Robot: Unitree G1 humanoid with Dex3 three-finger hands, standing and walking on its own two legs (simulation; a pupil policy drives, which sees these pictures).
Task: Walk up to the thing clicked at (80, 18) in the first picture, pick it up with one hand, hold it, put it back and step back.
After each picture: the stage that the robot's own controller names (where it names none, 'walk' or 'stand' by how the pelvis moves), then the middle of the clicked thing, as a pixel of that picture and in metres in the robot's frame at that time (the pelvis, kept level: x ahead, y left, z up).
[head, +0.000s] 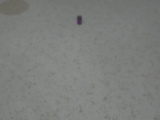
stand; (79, 20) +1.90 +0.01 -0.72
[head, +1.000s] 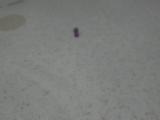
walk; (76, 32) +1.75 +0.18 -0.70
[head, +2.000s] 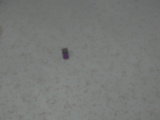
walk; (65, 53) +1.16 +0.23 -0.71
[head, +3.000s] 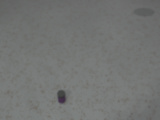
walk; (61, 96) +0.69 +0.17 -0.70
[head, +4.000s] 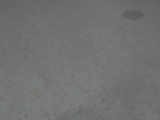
walk; out of the picture +0.42 +0.16 -0.71
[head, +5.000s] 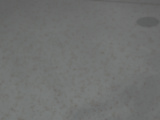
stand; out of the picture +0.34 +0.17 -0.72
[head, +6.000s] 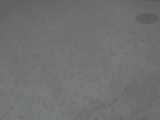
stand; out of the picture +0.35 +0.18 -0.73
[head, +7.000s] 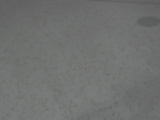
stand; out of the picture +0.35 +0.18 -0.73
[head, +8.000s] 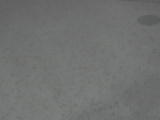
stand; out of the picture +0.34 +0.18 -0.73
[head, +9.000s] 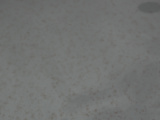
go down; out of the picture +0.35 +0.17 -0.72
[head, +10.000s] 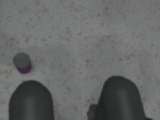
go down; (23, 64) +0.43 +0.20 -0.29
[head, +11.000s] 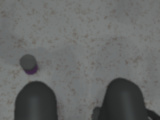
close in; (29, 65) +0.43 +0.20 -0.30
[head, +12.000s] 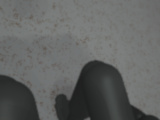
close in; out of the picture +0.42 +0.24 -0.22
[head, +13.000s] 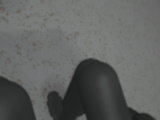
close; out of the picture +0.42 +0.25 -0.22
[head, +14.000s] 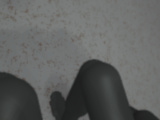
lift; out of the picture +0.38 +0.22 -0.23
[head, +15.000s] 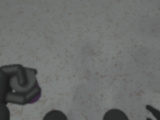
lift; (27, 87) +0.32 +0.18 -0.01
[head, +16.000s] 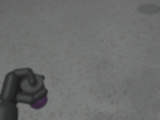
hold; (35, 92) +0.32 +0.17 +0.01
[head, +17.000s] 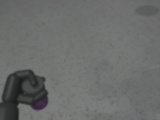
hold; (36, 93) +0.32 +0.17 +0.00
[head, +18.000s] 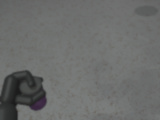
crouch; (34, 93) +0.32 +0.17 +0.00
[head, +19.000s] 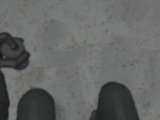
crouch; (16, 55) +0.44 +0.19 -0.10
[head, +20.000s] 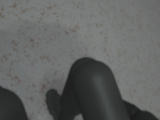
lower; out of the picture +0.44 +0.27 -0.23
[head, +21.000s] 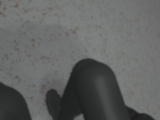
lower; out of the picture +0.43 +0.27 -0.23
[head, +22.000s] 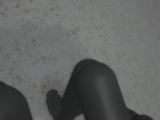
lower; out of the picture +0.43 +0.26 -0.23
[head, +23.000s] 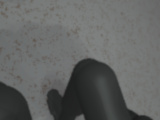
lower; out of the picture +0.43 +0.26 -0.23
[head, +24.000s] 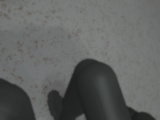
loosen; out of the picture +0.42 +0.24 -0.23
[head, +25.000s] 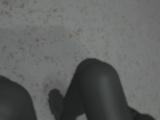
withdraw; out of the picture +0.42 +0.23 -0.23
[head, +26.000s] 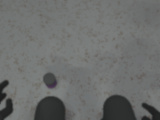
walk; (50, 80) +0.43 +0.16 -0.44
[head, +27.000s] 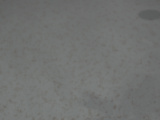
stand; out of the picture +0.36 +0.14 -0.66
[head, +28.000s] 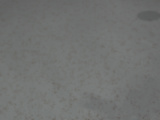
stand; out of the picture +0.36 +0.16 -0.67
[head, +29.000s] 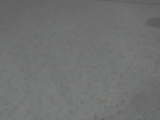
stand; out of the picture +0.38 +0.14 -0.72
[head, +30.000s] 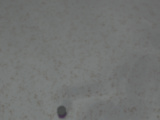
walk; (61, 112) +0.41 +0.11 -0.71
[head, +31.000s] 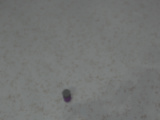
walk; (66, 95) +0.60 +0.15 -0.70
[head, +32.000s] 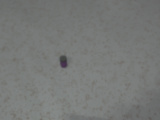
walk; (63, 61) +0.93 +0.18 -0.70
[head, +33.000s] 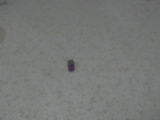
stand; (70, 65) +1.00 +0.13 -0.71
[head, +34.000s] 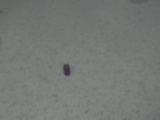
stand; (66, 70) +1.02 +0.16 -0.73
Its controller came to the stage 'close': yes
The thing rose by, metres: 0.72
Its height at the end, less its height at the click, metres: +0.00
